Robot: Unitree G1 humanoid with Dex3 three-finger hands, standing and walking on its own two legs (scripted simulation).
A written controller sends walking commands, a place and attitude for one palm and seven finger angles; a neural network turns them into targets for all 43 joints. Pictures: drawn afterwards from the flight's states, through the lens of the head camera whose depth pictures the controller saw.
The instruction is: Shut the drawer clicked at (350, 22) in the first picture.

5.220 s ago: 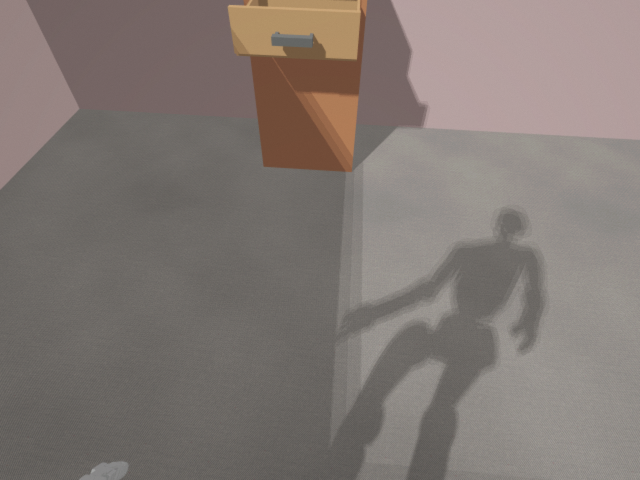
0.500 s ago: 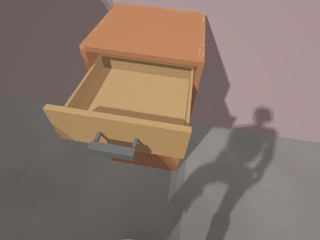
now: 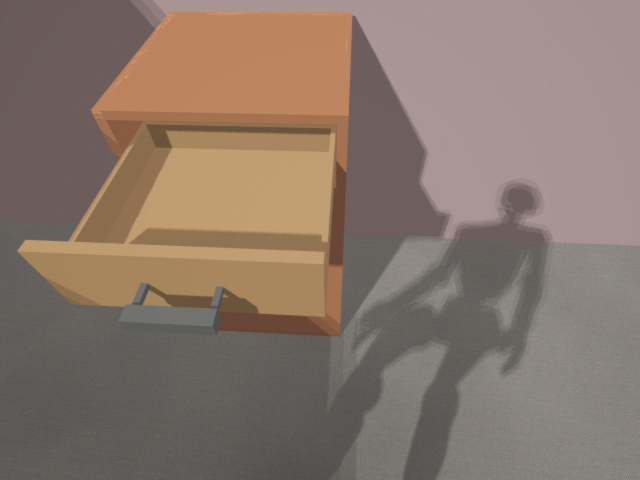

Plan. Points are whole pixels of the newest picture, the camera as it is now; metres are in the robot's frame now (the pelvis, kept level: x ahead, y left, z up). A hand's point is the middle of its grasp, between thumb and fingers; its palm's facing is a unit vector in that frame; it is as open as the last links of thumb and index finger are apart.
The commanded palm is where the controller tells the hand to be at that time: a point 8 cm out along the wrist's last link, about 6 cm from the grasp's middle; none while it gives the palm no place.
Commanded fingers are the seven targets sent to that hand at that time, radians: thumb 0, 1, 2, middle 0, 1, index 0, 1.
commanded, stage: come to a stop and stand still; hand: left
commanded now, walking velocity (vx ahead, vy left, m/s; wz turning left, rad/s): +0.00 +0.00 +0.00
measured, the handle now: (176, 305) +0.34 +0.22 +0.00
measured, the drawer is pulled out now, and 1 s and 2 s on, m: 0.30 0.30 0.30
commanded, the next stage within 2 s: look again from close up in 0.70 s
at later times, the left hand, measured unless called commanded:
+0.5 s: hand out of the picture -0.04 +0.11 -0.16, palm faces +0.10 -0.97 -0.20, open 7.3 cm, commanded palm none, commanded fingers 0.00 0.90 0.90 -0.20 -0.30 -0.20 -0.30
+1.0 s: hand out of the picture -0.07 +0.14 -0.17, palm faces +0.05 -0.98 -0.20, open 7.3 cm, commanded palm none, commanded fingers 0.00 0.90 0.90 -0.20 -0.30 -0.20 -0.30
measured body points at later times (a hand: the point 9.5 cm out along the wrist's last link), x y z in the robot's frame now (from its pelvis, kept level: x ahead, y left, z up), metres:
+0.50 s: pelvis -0.04 -0.07 +0.01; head -0.04 -0.08 +0.46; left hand -0.05 +0.16 -0.15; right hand -0.05 -0.28 -0.16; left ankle -0.07 +0.09 -0.73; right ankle -0.01 -0.11 -0.73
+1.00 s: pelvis -0.07 -0.03 +0.00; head -0.08 -0.04 +0.45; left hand -0.07 +0.19 -0.15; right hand -0.12 -0.23 -0.16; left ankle -0.08 +0.07 -0.73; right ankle -0.01 -0.11 -0.73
